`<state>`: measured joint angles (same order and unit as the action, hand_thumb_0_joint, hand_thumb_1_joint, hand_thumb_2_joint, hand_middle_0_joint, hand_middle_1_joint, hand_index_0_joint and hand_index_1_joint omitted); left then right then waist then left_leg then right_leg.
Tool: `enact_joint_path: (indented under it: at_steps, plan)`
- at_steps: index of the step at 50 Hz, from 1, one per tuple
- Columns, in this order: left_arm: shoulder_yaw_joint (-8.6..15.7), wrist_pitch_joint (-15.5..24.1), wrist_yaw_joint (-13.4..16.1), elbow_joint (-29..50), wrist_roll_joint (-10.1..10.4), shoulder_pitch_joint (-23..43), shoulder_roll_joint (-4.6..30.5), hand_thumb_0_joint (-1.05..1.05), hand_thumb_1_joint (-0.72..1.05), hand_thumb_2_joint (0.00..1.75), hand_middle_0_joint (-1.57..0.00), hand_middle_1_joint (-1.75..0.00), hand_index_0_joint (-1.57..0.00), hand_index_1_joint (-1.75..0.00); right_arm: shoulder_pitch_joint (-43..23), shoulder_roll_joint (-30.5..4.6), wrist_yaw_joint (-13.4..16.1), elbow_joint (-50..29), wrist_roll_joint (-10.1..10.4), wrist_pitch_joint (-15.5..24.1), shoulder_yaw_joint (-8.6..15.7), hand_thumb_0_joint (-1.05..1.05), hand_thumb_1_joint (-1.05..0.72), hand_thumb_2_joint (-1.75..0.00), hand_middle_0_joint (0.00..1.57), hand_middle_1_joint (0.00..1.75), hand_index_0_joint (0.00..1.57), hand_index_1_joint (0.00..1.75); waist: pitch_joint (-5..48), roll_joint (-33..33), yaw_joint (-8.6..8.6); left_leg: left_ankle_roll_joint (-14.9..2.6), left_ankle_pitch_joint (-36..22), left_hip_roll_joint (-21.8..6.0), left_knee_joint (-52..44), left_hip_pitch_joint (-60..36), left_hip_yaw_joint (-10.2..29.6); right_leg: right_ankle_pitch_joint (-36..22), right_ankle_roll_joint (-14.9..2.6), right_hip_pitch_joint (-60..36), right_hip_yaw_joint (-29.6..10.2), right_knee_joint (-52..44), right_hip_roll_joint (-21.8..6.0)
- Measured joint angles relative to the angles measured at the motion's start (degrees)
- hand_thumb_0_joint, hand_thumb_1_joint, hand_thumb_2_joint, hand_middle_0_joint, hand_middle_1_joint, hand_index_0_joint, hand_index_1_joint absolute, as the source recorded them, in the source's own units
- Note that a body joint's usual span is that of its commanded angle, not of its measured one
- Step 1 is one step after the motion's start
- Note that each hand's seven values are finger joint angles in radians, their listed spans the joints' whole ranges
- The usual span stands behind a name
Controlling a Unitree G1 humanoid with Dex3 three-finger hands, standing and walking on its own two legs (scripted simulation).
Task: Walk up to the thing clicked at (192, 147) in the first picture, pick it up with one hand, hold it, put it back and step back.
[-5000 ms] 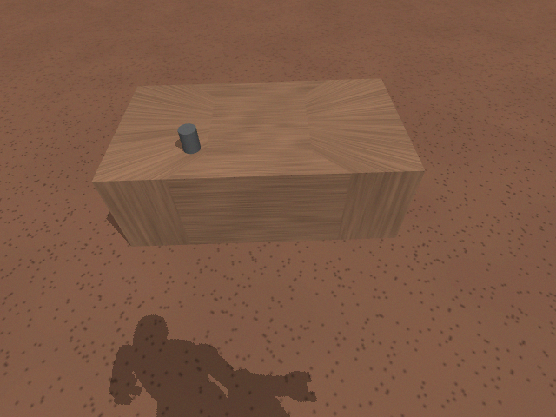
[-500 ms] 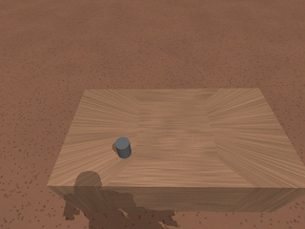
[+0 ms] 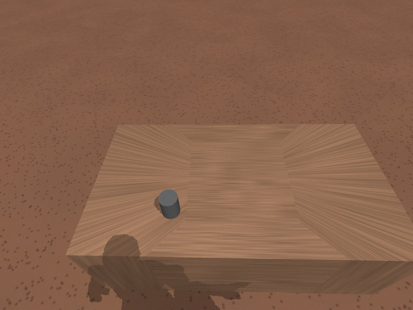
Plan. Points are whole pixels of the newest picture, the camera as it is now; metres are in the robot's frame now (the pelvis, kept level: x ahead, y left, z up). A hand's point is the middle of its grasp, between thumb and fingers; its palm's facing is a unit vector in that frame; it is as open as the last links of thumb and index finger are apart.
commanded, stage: stand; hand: left
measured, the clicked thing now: (169, 204) +0.52 +0.17 -0.31
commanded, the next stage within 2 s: go down in 1.96 s
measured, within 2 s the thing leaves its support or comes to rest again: neither
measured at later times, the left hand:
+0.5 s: hand out of the picture +0.08 +0.24 -0.15, palm faces -0.01 -0.94 -0.35, open 7.4 cm
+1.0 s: hand out of the picture +0.08 +0.24 -0.15, palm faces -0.02 -0.94 -0.35, open 7.4 cm
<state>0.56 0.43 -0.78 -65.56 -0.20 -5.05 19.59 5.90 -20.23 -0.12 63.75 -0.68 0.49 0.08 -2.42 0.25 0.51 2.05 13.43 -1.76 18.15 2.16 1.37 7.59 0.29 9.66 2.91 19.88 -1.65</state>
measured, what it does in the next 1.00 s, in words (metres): stands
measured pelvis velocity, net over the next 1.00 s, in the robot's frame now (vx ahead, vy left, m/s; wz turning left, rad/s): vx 0.00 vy -0.01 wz -0.01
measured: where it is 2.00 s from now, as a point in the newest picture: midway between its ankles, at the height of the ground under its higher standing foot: outside the picture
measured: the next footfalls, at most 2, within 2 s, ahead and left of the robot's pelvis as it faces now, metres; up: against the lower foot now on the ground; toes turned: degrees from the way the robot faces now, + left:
none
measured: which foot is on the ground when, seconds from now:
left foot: down 0.00-1.00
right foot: down 0.00-1.00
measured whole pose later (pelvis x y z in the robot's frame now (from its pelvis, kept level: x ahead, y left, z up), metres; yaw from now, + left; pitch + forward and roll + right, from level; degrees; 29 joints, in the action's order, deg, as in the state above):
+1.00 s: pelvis +0.00 -0.01 +0.00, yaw +0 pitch -2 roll +0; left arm 0.3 0.4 -0.9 -65.0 -0.3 -5.8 20.3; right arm 8.7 -20.5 -0.3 63.8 -0.9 0.1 0.0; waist -2.6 0.5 0.2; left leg 3.1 13.4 -3.0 18.3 2.7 1.4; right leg 7.7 -0.9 10.5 3.1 20.4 -0.4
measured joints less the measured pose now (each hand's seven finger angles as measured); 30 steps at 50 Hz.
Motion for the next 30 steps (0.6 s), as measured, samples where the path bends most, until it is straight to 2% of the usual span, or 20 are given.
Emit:
enact_joint_path:
  at_steps: [30]
  plan:
    - [-0.4, 0.0, 0.0, 0.4, 0.0, -0.5, 0.4, 0.01, 0.91, 0.90, -0.20, -0.30, -0.20, -0.30, 2.0, -0.3, -0.3, 0.4, -0.2, -0.4, -0.2, 0.01, -0.90, -0.90, 0.20, 0.30, 0.20, 0.30, -0.2, 0.5, -0.34, 0.96, -0.2, -1.1, -0.2, 0.3, 0.2, 0.1, -1.04, 0.6, 0.3, 0.3, 1.1]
